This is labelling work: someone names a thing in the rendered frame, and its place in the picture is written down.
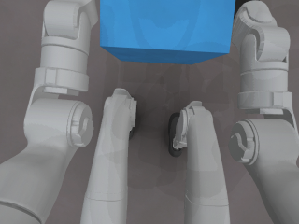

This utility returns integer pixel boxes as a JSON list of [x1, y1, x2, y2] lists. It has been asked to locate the robot right hand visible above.
[[234, 0, 260, 18]]

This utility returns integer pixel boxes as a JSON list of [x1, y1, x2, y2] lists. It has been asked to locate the robot left forearm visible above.
[[23, 0, 99, 137]]

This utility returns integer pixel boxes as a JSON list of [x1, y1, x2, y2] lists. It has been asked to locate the robot left shin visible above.
[[103, 88, 133, 131]]

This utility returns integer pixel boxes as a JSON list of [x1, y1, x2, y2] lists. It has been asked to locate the right robot upper arm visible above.
[[228, 119, 299, 224]]

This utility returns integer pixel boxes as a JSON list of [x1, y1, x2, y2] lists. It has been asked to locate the robot right forearm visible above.
[[231, 0, 299, 155]]

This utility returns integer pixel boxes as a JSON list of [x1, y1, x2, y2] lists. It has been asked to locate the left robot foot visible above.
[[129, 96, 137, 140]]

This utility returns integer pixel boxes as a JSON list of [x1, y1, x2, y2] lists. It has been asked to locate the left robot upper arm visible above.
[[0, 98, 94, 224]]

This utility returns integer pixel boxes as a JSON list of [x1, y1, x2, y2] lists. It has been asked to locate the carton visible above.
[[100, 0, 235, 65]]

